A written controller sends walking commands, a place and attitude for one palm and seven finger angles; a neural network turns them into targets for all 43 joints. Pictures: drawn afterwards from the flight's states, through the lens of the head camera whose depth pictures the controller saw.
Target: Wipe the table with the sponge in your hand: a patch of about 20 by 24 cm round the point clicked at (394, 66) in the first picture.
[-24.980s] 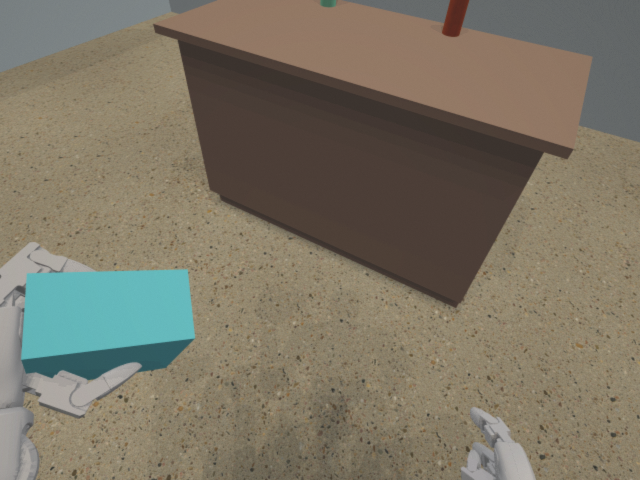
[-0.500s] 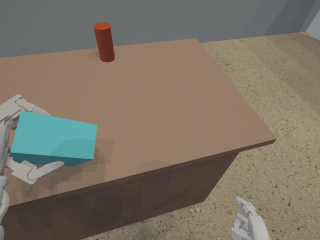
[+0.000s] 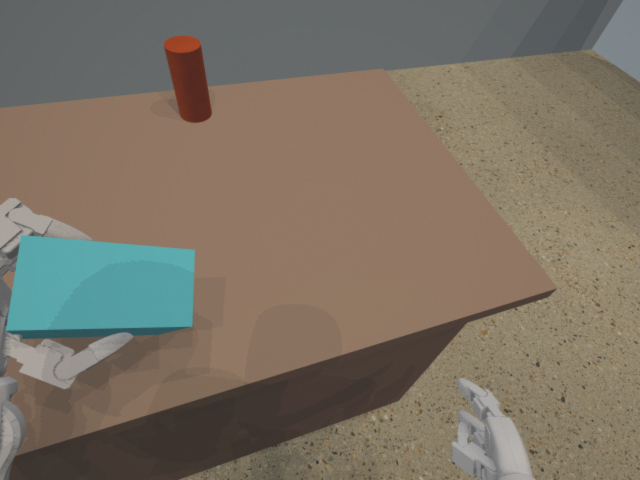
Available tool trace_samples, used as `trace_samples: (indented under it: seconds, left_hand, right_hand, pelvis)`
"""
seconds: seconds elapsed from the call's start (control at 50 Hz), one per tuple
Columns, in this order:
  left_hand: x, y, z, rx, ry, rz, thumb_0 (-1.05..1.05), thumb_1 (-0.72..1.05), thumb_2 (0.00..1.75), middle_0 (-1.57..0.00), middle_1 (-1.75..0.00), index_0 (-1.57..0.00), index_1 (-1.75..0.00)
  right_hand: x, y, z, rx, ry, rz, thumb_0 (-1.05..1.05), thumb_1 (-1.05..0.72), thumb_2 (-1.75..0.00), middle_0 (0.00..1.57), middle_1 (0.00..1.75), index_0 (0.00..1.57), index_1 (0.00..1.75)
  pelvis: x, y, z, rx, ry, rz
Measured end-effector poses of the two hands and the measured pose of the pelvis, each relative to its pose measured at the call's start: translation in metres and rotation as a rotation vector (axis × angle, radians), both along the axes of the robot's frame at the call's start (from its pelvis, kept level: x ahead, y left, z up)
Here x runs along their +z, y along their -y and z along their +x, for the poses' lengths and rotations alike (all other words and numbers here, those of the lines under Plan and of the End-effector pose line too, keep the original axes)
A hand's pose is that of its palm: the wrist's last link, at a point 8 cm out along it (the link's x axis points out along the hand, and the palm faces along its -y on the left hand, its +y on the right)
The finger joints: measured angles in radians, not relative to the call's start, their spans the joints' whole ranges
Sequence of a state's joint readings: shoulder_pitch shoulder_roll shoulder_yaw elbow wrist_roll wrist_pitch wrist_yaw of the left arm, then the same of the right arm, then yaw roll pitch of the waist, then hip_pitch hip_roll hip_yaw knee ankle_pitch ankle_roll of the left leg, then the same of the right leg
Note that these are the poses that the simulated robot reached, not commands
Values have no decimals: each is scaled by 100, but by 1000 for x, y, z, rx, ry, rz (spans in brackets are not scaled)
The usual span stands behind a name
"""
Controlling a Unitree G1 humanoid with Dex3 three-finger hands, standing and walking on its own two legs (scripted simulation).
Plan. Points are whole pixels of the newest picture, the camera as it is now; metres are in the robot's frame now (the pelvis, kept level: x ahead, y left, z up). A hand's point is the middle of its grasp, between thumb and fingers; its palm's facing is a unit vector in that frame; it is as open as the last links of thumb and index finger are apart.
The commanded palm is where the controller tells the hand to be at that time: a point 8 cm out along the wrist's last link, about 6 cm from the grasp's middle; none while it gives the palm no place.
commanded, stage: come to a stop and stand still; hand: left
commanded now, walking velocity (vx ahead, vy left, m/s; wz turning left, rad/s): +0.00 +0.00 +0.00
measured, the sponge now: (129, 296) +0.25 +0.21 +0.14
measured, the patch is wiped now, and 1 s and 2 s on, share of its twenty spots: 0.00 0.00 0.00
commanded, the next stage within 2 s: look again from close up in 0.32 s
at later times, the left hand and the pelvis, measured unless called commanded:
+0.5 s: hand (53, 322) +0.21 +0.26 +0.16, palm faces +0.37 -0.85 -0.37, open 10.8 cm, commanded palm +0.15 +0.29 +0.18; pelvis -0.01 +0.01 +0.00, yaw +0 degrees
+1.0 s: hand (52, 335) +0.20 +0.26 +0.15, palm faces +0.38 -0.84 -0.38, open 10.8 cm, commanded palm +0.14 +0.28 +0.18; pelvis -0.02 +0.00 +0.00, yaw +1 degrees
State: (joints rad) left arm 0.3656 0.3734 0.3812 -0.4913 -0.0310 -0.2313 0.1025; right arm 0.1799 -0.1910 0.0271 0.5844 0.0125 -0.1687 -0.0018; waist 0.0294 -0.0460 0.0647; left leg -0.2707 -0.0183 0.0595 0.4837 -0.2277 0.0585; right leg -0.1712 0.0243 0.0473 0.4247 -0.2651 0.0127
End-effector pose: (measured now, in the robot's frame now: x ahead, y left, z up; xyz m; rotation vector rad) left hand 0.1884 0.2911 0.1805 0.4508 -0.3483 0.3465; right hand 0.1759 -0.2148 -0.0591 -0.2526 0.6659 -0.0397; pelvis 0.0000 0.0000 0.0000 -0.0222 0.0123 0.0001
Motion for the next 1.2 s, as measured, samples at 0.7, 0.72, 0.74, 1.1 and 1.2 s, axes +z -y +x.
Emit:
trace_samples:
  seconds: [0.7,0.72,0.74,1.1,1.2]
  left_hand:
    - [-12,-5,-31,11,-109,-13,-1,-56,101,-67,-131,-69,-130]
    - [-11,-5,-32,9,-106,-9,-1,-56,101,-67,-131,-69,-130]
    - [-9,-5,-33,8,-103,-4,-1,-56,101,-67,-131,-69,-130]
    - [-11,10,-23,13,-102,-28,-1,-56,101,-67,-131,-69,-130]
    - [-5,28,-20,-19,-100,-2,-1,-56,101,-67,-131,-69,-130]
  right_hand:
    - [-2,-4,-29,-48,-21,-1,2,-90,-90,20,30,20,30]
    - [-2,-4,-30,-47,-22,-1,2,-90,-90,20,30,20,30]
    - [-2,-3,-30,-47,-23,-1,2,-90,-90,20,30,20,30]
    - [3,7,-15,-25,-2,13,2,-90,-90,20,30,20,30]
    - [3,19,-11,-28,0,26,1,-90,-90,20,30,20,30]
  pelvis:
    - [4,-8,-19,15,27,-4]
    - [4,-8,-20,16,27,-5]
    - [4,-7,-20,16,27,-5]
    - [4,11,-18,12,14,7]
    - [3,24,-16,10,6,5]
